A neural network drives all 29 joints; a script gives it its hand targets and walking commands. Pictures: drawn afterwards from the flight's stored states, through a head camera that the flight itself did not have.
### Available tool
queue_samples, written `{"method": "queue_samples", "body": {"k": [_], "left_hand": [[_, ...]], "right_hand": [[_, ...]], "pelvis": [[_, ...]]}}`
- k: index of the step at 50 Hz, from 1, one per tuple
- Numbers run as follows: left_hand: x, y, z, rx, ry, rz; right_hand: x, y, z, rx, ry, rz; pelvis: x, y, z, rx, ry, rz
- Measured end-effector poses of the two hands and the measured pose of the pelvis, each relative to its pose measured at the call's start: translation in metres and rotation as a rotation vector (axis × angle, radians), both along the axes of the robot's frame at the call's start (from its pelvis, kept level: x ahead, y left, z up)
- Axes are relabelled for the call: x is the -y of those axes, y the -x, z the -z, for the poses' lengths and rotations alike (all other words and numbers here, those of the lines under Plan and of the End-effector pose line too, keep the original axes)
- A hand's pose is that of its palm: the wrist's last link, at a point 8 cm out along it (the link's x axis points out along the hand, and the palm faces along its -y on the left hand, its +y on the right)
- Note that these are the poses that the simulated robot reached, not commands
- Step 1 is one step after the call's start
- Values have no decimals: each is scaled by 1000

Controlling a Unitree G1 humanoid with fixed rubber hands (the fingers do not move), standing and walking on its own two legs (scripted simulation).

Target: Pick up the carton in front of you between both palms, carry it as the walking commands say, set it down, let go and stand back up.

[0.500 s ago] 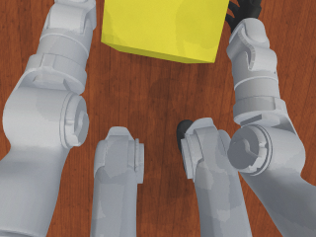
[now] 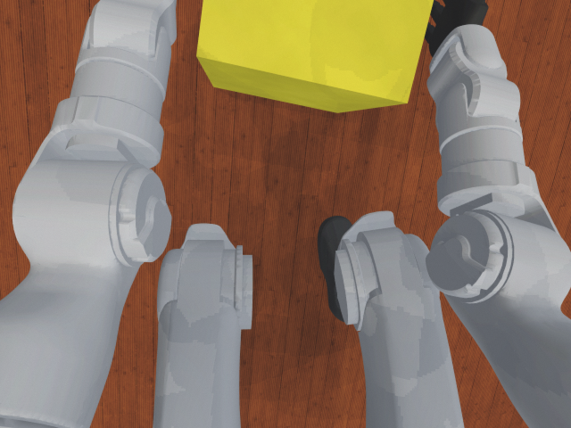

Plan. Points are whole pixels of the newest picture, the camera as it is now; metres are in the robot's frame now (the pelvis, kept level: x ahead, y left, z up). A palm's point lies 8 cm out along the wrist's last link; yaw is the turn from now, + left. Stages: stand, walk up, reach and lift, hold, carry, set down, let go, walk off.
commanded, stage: set down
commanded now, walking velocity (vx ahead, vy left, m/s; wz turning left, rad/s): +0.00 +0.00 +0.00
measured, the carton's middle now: (303, 10) +0.56 -0.03 -0.26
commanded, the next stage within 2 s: let go in 1.54 s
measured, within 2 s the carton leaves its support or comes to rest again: neither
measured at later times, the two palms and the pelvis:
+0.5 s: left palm out of the picture +0.56 +0.18 -0.20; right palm (469, 50) +0.50 -0.21 -0.18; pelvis -0.02 -0.01 -0.01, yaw +1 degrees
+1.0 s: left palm out of the picture +0.58 +0.18 -0.03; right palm out of the picture +0.51 -0.20 -0.03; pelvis -0.01 -0.01 +0.08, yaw +1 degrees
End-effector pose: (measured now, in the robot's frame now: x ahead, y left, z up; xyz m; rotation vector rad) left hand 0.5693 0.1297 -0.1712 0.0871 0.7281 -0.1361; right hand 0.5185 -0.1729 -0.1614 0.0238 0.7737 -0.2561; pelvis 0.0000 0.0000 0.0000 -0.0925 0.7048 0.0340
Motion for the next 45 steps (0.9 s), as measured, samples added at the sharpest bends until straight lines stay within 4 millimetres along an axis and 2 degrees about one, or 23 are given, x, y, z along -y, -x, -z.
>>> {"method": "queue_samples", "body": {"k": [11,14,19,23,28,33,37,45], "left_hand": [[-1,0,1,12,1,19],[-5,4,7,9,-20,30],[-33,20,31,-29,-79,-42],[-51,17,32,-1,-102,-69],[-51,-1,6,64,-85,-65],[-42,-15,-29,99,-80,-58],[-39,-16,-62,97,-89,-59],[-44,-13,-119,64,-88,-70]], "right_hand": [[1,0,1,6,2,-8],[3,3,5,3,14,-10],[17,19,22,-45,45,18],[31,18,24,-19,52,43],[34,10,13,36,40,49],[24,4,-13,93,23,46],[19,5,-45,114,20,54],[24,9,-104,110,29,68]], "pelvis": [[0,4,3,22,2,-3],[1,5,4,34,3,-5],[4,10,5,53,-1,-9],[6,14,8,69,-3,-9],[9,19,11,83,-6,-11],[11,20,4,76,-15,-5],[12,19,-14,52,-23,0],[13,14,-59,-26,-29,5]]}}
